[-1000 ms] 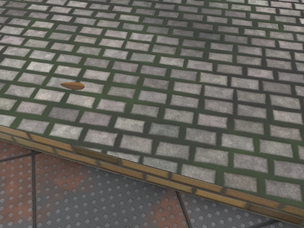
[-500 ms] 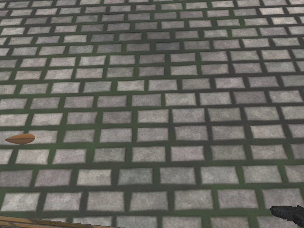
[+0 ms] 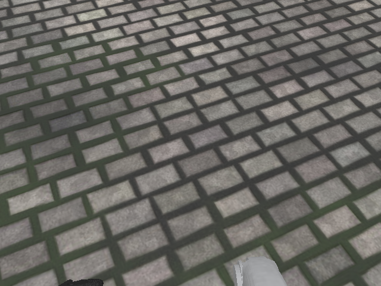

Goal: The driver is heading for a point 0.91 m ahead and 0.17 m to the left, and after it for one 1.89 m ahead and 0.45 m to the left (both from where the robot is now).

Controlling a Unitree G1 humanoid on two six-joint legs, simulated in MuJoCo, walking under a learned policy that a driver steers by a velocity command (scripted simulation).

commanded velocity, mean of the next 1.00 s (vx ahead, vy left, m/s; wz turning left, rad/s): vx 0.50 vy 0.00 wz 0.12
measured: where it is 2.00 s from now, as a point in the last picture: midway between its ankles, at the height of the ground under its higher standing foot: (168, 153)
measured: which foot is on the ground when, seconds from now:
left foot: down 0.00-0.18, up 0.20-0.80, down 0.82-1.00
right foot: up 0.00-0.14, down 0.16-0.80, up 0.82-1.00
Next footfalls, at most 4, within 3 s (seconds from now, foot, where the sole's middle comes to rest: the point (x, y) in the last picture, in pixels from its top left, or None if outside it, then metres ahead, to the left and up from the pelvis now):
0.16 right None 0.32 -0.16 -0.61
0.82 left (175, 216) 0.65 0.02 -0.61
1.24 right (202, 143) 0.96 -0.10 -0.61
1.66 left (163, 190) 0.76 0.06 -0.61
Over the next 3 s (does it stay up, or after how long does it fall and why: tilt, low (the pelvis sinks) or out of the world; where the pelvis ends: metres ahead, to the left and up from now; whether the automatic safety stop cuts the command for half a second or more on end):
stays up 1.30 0.36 0.16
